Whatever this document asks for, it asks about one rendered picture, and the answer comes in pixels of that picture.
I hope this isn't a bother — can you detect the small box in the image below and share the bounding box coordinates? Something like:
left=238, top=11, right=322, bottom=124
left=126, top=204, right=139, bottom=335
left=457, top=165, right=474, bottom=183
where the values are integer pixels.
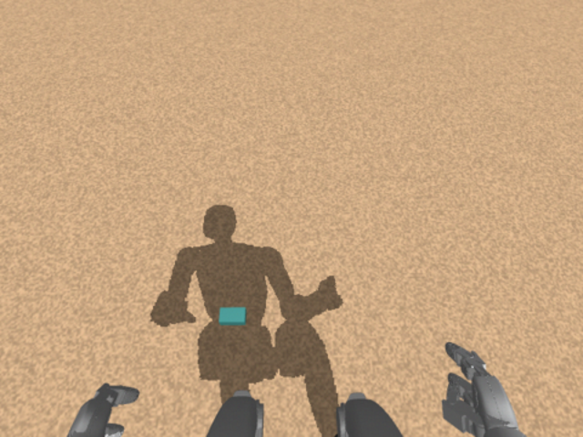
left=219, top=308, right=246, bottom=325

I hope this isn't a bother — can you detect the right robot hand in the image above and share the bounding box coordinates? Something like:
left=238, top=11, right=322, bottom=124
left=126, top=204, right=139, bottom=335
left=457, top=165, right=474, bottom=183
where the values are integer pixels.
left=442, top=342, right=519, bottom=437

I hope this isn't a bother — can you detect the left robot hand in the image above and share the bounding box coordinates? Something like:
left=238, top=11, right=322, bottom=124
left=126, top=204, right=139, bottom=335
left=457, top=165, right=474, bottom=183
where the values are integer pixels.
left=67, top=383, right=139, bottom=437

